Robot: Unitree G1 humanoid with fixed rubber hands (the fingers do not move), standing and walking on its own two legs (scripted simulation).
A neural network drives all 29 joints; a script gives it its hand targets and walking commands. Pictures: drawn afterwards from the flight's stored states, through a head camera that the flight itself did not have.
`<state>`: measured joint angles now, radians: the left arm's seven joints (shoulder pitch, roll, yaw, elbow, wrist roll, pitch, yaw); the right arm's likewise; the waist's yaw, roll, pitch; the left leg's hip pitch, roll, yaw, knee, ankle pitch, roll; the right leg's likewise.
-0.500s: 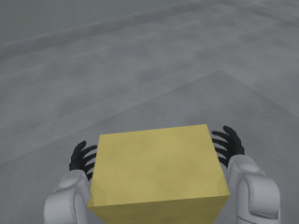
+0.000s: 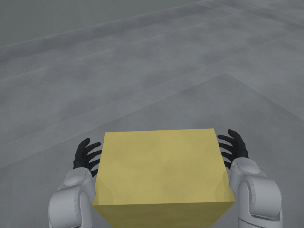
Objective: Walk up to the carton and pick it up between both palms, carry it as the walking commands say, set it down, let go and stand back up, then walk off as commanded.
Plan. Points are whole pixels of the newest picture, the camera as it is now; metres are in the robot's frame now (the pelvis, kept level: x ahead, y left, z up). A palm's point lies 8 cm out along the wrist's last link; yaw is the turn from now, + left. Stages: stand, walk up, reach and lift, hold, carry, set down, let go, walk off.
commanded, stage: carry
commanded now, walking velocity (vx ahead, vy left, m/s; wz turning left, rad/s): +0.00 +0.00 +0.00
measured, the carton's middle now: (161, 182) +0.25 +0.01 -0.01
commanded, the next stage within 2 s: none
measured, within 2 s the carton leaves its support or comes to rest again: neither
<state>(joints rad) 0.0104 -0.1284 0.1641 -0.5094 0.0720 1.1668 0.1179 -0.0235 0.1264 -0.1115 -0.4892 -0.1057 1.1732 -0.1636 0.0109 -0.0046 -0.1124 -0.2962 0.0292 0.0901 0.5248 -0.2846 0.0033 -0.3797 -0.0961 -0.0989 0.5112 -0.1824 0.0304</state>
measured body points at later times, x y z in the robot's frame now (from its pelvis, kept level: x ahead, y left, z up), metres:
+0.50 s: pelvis +0.01 -0.01 +0.00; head +0.01 +0.00 +0.45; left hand +0.26 +0.18 +0.08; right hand +0.27 -0.18 +0.09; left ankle -0.01 +0.11 -0.73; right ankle +0.05 -0.14 -0.73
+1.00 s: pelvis +0.02 +0.00 +0.00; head +0.00 +0.00 +0.45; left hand +0.27 +0.19 +0.07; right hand +0.28 -0.17 +0.08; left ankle -0.01 +0.11 -0.73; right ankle +0.05 -0.14 -0.73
